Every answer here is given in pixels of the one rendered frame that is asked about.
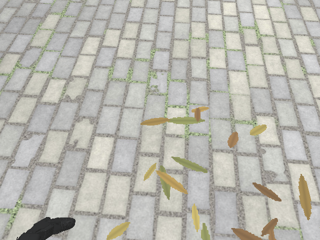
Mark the robot left hand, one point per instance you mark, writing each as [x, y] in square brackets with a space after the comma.
[47, 227]

